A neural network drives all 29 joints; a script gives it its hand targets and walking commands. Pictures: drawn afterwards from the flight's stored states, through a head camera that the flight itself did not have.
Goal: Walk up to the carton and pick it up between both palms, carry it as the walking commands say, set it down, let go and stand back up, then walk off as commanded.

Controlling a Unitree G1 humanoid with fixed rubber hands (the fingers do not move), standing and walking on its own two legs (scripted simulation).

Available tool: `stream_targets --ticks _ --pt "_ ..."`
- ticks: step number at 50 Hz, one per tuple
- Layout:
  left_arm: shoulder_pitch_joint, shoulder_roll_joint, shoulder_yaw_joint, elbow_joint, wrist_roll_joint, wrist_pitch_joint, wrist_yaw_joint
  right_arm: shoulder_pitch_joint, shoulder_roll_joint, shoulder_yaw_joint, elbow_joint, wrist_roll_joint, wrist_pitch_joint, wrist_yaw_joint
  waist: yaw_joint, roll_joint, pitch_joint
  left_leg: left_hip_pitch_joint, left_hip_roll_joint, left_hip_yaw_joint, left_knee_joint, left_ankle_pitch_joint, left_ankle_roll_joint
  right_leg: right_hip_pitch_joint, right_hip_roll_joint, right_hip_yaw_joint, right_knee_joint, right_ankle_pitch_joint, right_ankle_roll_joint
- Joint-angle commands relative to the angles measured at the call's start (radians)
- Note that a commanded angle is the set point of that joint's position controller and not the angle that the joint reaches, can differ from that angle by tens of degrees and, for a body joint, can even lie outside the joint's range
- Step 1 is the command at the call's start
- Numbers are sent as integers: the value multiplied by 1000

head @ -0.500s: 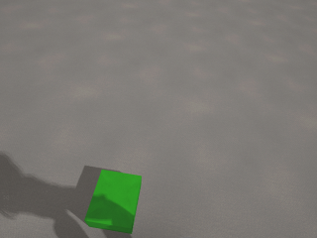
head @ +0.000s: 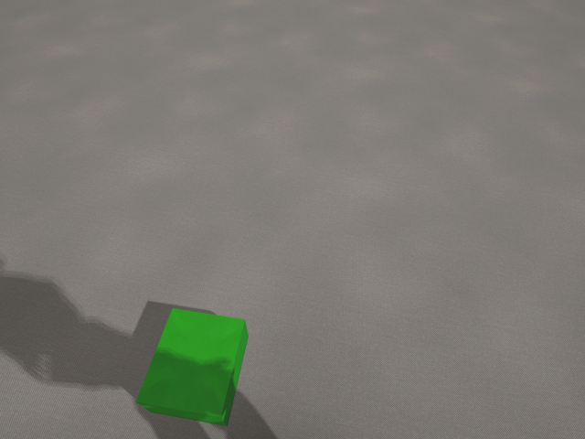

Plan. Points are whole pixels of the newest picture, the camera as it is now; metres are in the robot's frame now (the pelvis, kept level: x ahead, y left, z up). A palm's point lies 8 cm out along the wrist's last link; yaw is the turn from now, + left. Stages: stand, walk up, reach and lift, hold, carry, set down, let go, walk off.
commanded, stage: walk off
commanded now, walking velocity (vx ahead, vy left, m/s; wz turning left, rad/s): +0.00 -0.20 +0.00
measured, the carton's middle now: (198, 365) +0.41 +0.31 -0.68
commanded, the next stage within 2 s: none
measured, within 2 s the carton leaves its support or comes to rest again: neither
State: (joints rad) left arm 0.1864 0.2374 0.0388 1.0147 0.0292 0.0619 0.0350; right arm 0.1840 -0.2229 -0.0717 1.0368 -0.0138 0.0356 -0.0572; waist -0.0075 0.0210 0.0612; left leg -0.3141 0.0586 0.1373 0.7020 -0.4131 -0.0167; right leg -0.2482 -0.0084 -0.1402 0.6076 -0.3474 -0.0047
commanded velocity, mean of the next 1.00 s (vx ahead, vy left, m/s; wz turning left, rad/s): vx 0.00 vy -0.20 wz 0.00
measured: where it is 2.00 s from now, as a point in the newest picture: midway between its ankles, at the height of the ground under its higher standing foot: outside the picture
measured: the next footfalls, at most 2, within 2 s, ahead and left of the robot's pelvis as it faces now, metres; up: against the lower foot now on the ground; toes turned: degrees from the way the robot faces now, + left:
right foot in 0.42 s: +0.03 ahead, -0.25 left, +0.00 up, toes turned -9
left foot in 0.80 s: +0.01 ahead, -0.11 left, +0.00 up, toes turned +8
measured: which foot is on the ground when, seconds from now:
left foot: down 0.00-0.44, up 0.46-0.78, down 0.80-1.00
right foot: down 0.00-0.02, up 0.04-0.40, down 0.42-0.84, up 0.86-1.00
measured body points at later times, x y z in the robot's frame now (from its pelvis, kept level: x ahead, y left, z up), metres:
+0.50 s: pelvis -0.01 -0.14 +0.01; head +0.04 -0.15 +0.45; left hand +0.07 +0.13 -0.13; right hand -0.03 -0.41 -0.15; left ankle -0.01 +0.04 -0.69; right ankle -0.01 -0.24 -0.72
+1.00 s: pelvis -0.02 -0.24 +0.02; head +0.00 -0.21 +0.47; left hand +0.02 +0.00 -0.15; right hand +0.02 -0.50 -0.12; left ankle -0.03 -0.12 -0.72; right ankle -0.04 -0.38 -0.66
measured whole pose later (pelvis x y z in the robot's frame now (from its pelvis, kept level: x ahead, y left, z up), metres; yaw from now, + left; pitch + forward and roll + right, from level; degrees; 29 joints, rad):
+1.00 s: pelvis -0.02 -0.24 +0.02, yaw -2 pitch -2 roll -2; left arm 0.24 0.22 0.05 1.05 0.03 0.07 0.00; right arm 0.18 -0.17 -0.05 1.06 -0.03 0.03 -0.08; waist 0.00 -0.05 0.07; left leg -0.17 0.12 0.14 0.52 -0.31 -0.02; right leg -0.38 0.01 0.01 0.97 -0.38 0.04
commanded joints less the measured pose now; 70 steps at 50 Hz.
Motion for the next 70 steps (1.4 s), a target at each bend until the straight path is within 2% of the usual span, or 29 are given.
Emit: stream_targets --ticks 1,2,3,5,10,15,18,20,22,23,26,29,38,40,41,42,43,45,47,50,55,56,57,58,59,60,63,69,70 --pt "10 37 1 -49 -17 10 8 191 -251 -31 9 -26 -22 -16 -71 332 -29 231 512 -539 -497 575 172 -341 -28 122 297 -224 25" --pt "39 109 41 -29 -29 9 1 187 -204 -21 10 -28 -3 -20 -49 106 -55 167 498 -502 -482 540 177 -240 -32 228 408 -194 11" --pt "-50 142 45 -56 -14 14 -12 147 -195 -21 0 -20 -2 -16 -79 146 20 61 479 -435 -499 420 220 -237 -8 191 504 -177 6" --pt "50 82 41 -7 -9 8 -19 69 -115 0 -12 -9 -18 -3 -19 130 77 90 351 -292 -496 411 157 -285 -18 255 521 -62 14" --pt "79 64 39 14 -10 17 -39 52 -114 -1 0 -5 -39 3 -10 207 21 133 291 -80 -381 759 129 -199 -23 177 404 11 69" --pt "12 52 32 -36 -4 27 -58 96 -162 -30 13 -31 -26 1 -52 255 -9 131 312 -124 -397 445 152 -135 -39 71 160 -81 85" --pt "16 66 38 -42 -4 12 -54 109 -256 -69 -7 -27 -8 10 -58 324 -53 159 285 -125 -353 509 138 -31 -47 55 -24 -60 73" --pt "156 105 55 17 -5 -1 -58 43 -154 -52 -17 -31 2 6 33 167 -79 5 272 -111 -243 321 93 168 -23 8 -170 137 45" --pt "179 305 81 -14 -2 -20 -54 42 -33 -16 -64 -24 18 1 101 -436 -82 -276 -41 -20 254 -320 -7 182 -356 395 -358 245 -61" --pt "144 241 71 -7 18 -25 -44 -33 -43 -22 -72 -26 27 -6 107 -288 -109 -223 2 -116 393 -279 4 88 -362 348 -382 200 -176" --pt "76 111 38 -30 18 -49 -23 1 -80 -32 -35 -9 31 -6 40 -197 -82 -252 15 -118 498 -111 35 111 -222 221 -312 424 -155" --pt "10 89 11 -41 -1 -49 1 122 -104 -42 8 -4 25 0 -28 -203 -118 -215 -8 -122 564 -58 23 104 -243 198 -255 668 -173" --pt "125 101 10 22 -11 -22 15 38 -31 10 -24 21 14 -26 21 -236 -76 10 -30 2 -145 -51 17 184 -215 265 -219 609 -198" --pt "118 116 6 24 -28 -14 2 123 -37 9 21 12 5 -18 -44 34 -42 300 89 -110 -361 206 60 -121 -187 211 -151 435 -112" --pt "48 78 12 -25 -32 -22 -12 192 -133 -8 35 -13 2 -26 -84 310 -94 393 421 -433 -462 422 139 -267 -60 68 48 161 -11" --pt "38 48 21 -28 -28 -11 -1 223 -193 -21 38 -7 13 -35 -91 261 -34 266 557 -542 -478 674 304 -308 -15 105 336 -227 40" --pt "-46 78 24 -53 -5 -1 -21 145 -210 -34 35 -24 8 -37 -94 186 56 93 521 -461 -435 674 309 -263 6 203 483 -204 0" --pt "34 62 33 -32 1 5 -38 -11 -114 -11 0 -18 -5 -39 -8 161 119 -21 426 -303 -505 392 235 -223 -20 285 589 -70 17" --pt "78 49 30 9 -8 3 -41 -98 -119 -6 -37 -12 -14 -21 18 184 83 104 252 -150 -432 459 122 -245 0 204 385 -4 55" --pt "60 39 32 -9 -8 -5 -51 67 -127 -18 16 -16 -27 -2 -38 269 -7 170 242 -88 -342 758 126 -92 1 87 208 -75 76" --pt "87 25 36 -36 -16 -8 -64 41 -226 -60 21 -18 -2 -7 2 284 -17 88 241 -100 -281 589 81 69 1 -6 -99 100 71" --pt "158 84 52 8 -4 -12 -58 32 -225 -67 10 -24 -7 -4 18 217 -43 63 211 -69 -158 520 61 142 13 7 -228 188 63" --pt "192 163 68 19 12 -23 -48 94 -132 -46 2 -26 -2 -6 14 -79 -96 -85 147 -31 -25 301 20 322 -97 97 -215 435 43" --pt "269 284 90 26 12 -29 -49 19 -49 -32 -42 -16 3 1 92 -352 -147 -221 -39 34 263 -252 -24 329 -345 366 -275 745 -87" --pt "217 234 67 26 18 -39 -38 -16 -82 -35 -49 -13 26 -12 83 -376 -158 -207 -24 -115 418 -312 5 239 -338 297 -229 765 -177" --pt "193 214 68 10 4 -43 -29 -36 -74 -34 -60 -10 32 -19 100 -256 -158 -164 2 -115 468 -287 9 141 -369 248 -265 609 -222" --pt "-7 115 26 -55 28 -35 -10 -6 -96 -37 -29 -9 18 -8 9 -232 -49 -206 16 -114 440 -141 34 114 -202 192 -251 485 -164" --pt "19 91 13 -24 -1 -8 -4 89 -51 -14 -2 -1 11 -12 6 -243 -73 13 18 -27 90 -56 41 -5 -253 261 -230 369 -182" --pt "-10 133 19 -23 -7 -7 -2 104 -47 -7 -7 -1 13 -11 -36 -236 -37 81 35 -24 6 -7 55 -97 -262 254 -229 303 -180"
